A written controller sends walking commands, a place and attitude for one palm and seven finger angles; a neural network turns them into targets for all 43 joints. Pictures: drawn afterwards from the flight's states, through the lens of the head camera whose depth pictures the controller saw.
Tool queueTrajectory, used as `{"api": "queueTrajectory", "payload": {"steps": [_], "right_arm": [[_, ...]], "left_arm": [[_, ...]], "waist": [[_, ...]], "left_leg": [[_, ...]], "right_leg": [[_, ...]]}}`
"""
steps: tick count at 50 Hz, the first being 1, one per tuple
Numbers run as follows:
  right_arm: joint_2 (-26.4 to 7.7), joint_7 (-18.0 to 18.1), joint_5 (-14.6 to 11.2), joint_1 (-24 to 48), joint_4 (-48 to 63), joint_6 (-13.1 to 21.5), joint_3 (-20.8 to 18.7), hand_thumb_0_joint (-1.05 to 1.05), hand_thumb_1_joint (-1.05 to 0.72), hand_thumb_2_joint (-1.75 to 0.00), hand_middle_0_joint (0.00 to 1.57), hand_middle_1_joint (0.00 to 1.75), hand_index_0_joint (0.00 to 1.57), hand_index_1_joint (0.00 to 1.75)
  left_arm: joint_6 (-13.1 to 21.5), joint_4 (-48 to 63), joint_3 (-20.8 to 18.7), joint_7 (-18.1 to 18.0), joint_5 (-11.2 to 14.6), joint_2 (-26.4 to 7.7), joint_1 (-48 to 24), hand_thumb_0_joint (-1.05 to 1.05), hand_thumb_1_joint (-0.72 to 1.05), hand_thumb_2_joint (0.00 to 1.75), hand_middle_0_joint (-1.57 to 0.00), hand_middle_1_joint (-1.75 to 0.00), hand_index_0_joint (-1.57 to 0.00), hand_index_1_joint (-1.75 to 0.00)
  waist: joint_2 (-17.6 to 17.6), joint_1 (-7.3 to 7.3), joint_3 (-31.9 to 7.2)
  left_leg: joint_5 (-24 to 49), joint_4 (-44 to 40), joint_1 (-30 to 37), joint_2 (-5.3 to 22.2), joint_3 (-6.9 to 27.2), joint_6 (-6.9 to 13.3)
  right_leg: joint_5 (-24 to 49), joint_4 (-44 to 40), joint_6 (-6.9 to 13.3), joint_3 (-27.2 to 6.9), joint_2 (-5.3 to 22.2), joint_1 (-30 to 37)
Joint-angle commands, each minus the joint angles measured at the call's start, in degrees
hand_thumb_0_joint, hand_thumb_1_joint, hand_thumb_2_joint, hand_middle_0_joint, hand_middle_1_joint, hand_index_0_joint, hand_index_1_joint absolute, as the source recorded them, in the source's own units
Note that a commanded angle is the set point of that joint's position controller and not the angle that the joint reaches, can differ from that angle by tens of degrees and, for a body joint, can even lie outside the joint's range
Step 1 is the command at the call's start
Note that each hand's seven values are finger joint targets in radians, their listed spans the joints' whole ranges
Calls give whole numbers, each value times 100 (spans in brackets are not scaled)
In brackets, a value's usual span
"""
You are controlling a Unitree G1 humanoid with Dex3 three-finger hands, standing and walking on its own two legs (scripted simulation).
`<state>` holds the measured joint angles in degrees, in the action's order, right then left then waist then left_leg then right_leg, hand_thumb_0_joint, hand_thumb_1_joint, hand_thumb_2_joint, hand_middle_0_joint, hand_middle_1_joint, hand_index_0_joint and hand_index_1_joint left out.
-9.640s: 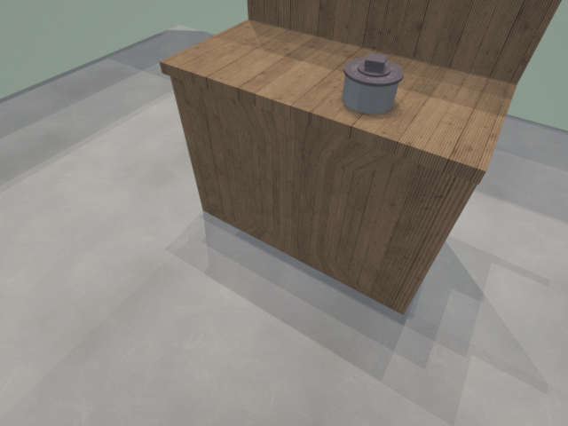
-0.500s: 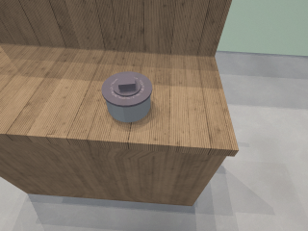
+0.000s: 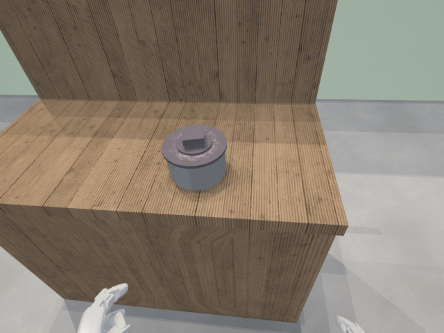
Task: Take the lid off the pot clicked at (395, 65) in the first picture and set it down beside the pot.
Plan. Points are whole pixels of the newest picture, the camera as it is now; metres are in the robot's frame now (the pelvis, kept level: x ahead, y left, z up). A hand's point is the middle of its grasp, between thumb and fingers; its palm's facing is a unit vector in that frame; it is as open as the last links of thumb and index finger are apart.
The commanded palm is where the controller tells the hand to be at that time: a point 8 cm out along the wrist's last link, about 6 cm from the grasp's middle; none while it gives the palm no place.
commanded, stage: lift the closed hand beside the body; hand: left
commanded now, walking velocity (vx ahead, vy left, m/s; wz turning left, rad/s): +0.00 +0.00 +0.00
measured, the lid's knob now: (193, 135) +0.52 +0.10 +0.10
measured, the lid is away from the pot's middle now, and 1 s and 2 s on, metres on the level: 0.00 0.00 0.00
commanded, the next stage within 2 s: raise the hand higher, near the body in 0.42 s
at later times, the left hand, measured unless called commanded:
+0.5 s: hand out of the picture +0.11 +0.22 +0.02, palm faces +0.26 -0.91 -0.34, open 3.1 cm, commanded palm +0.06 +0.26 +0.06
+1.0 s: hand (63, 315) +0.13 +0.23 +0.08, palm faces +0.26 -0.88 -0.39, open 3.1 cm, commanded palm +0.08 +0.27 +0.11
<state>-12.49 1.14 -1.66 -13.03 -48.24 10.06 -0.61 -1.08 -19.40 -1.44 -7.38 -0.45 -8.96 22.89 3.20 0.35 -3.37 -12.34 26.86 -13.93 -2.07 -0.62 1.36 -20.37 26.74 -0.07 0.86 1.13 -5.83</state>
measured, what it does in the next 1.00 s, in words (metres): stands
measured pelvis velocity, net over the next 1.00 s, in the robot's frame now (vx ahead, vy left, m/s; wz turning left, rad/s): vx -0.01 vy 0.01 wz -0.01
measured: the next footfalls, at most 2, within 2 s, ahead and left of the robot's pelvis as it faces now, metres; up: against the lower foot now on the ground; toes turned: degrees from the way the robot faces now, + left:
none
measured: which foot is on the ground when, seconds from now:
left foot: down 0.00-1.00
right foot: down 0.00-1.00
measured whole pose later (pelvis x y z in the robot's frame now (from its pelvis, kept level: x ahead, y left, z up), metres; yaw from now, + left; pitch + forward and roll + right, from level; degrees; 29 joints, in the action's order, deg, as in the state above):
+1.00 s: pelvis -0.01 +0.01 +0.00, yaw -1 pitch -4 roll +0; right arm -11.9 3.6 0.0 -10.6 -33.3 9.2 1.1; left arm 4.1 21.7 -9.6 -3.9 1.2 -17.1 39.3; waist 2.3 4.0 0.7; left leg -11.0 25.2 -10.3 -1.0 -1.2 1.8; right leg -17.0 22.2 -0.4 0.2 0.2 -1.2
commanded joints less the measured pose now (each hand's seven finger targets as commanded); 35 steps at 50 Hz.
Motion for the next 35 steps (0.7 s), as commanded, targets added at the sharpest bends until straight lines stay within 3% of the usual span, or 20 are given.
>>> {"api": "queueTrajectory", "payload": {"steps": [1,3,5,7,8,9,10,11,13,15,18,21,26,27,28,29,31,32,33,35], "right_arm": [[-641,-65,7,993,1700,-39,-369,0,-90,-90,20,30,20,30],[-630,11,-3,1065,2078,-39,-284,0,-90,-90,20,30,20,30],[-552,164,61,1003,2267,-12,-174,0,-90,-90,20,30,20,30],[-485,269,100,894,2276,-52,-109,0,-90,-90,20,30,20,30],[-492,291,83,868,2298,-71,-118,0,-90,-90,20,30,20,30],[-478,315,103,856,2343,-75,-83,0,-90,-90,20,30,20,30],[-496,336,108,836,2384,-80,-84,0,-90,-90,20,30,20,30],[-510,347,104,850,2444,-68,-80,0,-90,-90,20,30,20,30],[-540,366,111,818,2515,-4,-94,0,-90,-90,20,30,20,30],[-537,405,157,850,2509,21,-73,0,-90,-90,20,30,20,30],[-527,443,162,913,2410,2,-98,0,-90,-90,20,30,20,30],[-488,440,157,989,2437,15,-64,0,-90,-90,20,30,20,30],[-474,406,171,1016,2438,121,-66,0,-90,-90,20,30,20,30],[-454,392,184,1011,2396,137,-61,0,-90,-90,20,30,20,30],[-463,372,167,1035,2352,122,-102,0,-90,-90,20,30,20,30],[-474,360,157,1014,2361,116,-82,0,-90,-90,20,30,20,30],[-520,366,150,1029,2335,106,-107,0,-90,-90,20,30,20,30],[-538,370,152,1027,2368,138,-117,0,-90,-90,20,30,20,30],[-512,364,155,1038,2356,171,-111,0,-90,-90,20,30,20,30],[-500,381,171,961,2393,243,-78,0,-90,-90,20,30,20,30]], "left_arm": [[65,553,-269,408,8,-386,2210,0,90,90,-68,-83,-68,-83],[398,1891,-820,381,123,-1200,1254,0,90,90,-77,-92,-77,-92],[648,2895,-1069,292,189,-1570,157,0,90,90,-86,-102,-86,-102],[662,2767,-892,253,234,-1264,90,0,90,90,-95,-112,-95,-112],[688,2782,-884,261,238,-1267,80,0,90,90,-99,-116,-99,-116],[693,2679,-617,296,258,-964,156,0,90,90,-104,-121,-104,-121],[693,2642,-562,326,270,-910,283,0,90,90,-108,-126,-108,-126],[738,2885,-481,356,280,-864,324,0,90,90,-112,-131,-112,-131],[818,3347,-603,351,283,-1056,466,0,90,90,-121,-140,-121,-140],[814,3515,-750,331,299,-1185,647,0,90,90,-130,-150,-130,-150],[799,3410,-1203,272,283,-1488,924,0,90,90,-130,-150,-130,-150],[813,3688,-1037,320,283,-1266,1128,0,90,90,-130,-150,-130,-150],[871,4399,-1289,305,234,-1524,1523,0,90,90,-130,-150,-130,-150],[848,4232,-1163,319,222,-1353,1752,0,90,90,-130,-150,-130,-150],[806,4020,-1286,325,209,-1401,1967,0,90,90,-130,-150,-130,-150],[795,4021,-1049,359,211,-1192,1902,0,90,90,-130,-150,-130,-150],[819,4039,-1108,369,195,-1276,1694,0,90,90,-130,-150,-130,-150],[880,4397,-1202,356,180,-1419,1589,0,90,90,-130,-150,-130,-150],[901,4534,-1313,334,174,-1545,1644,0,90,90,-130,-150,-130,-150],[949,5009,-1362,288,173,-1630,1557,0,90,90,-130,-150,-130,-150]], "waist": [[-1635,341,721],[-978,260,523],[-232,170,302],[-123,92,425],[-29,27,597],[-51,-13,626],[-162,6,640],[-41,28,529],[75,74,191],[-66,134,187],[-287,196,428],[-56,240,495],[46,342,258],[-171,342,297],[-360,365,397],[-344,299,454],[-580,275,601],[-326,304,476],[-343,321,430],[2,351,141]], "left_leg": [[1393,-248,167,257,8,-26],[849,-261,401,210,-102,-19],[501,-289,663,167,-132,9],[315,-270,788,149,-147,36],[129,-209,810,153,-160,32],[12,-228,866,140,-161,40],[-107,-246,866,133,-136,51],[-102,-257,963,117,-144,58],[-21,-252,1159,126,-144,62],[29,-304,1095,130,-98,75],[180,-307,1031,157,-89,81],[315,-409,1061,174,-63,86],[609,-504,1189,233,22,80],[651,-509,1134,230,32,92],[659,-490,1095,249,25,88],[635,-509,1085,252,19,92],[513,-531,1004,252,37,104],[559,-521,1118,256,22,107],[574,-509,1163,256,36,104],[690,-536,1293,265,65,91]], "right_leg": [[1875,-512,26,316,-36,-926],[1368,-745,7,190,20,-961],[929,-882,1,32,18,-1036],[737,-1004,1,-17,-22,-1149],[510,-1182,3,-35,-27,-1346],[375,-1217,1,-24,-42,-1365],[220,-1233,0,-30,-47,-1362],[184,-1270,12,-53,-50,-1296],[257,-1267,29,-32,-67,-1145],[289,-1257,34,-22,-54,-1002],[422,-1321,21,-10,-64,-1020],[626,-1217,40,42,-77,-891],[885,-1075,76,105,-113,-661],[940,-1038,62,139,-121,-648],[934,-1089,56,161,-153,-699],[949,-1060,42,163,-147,-721],[846,-1084,17,161,-162,-814],[868,-1085,27,120,-143,-789],[858,-1088,30,142,-159,-778],[957,-1004,56,122,-140,-618]]}}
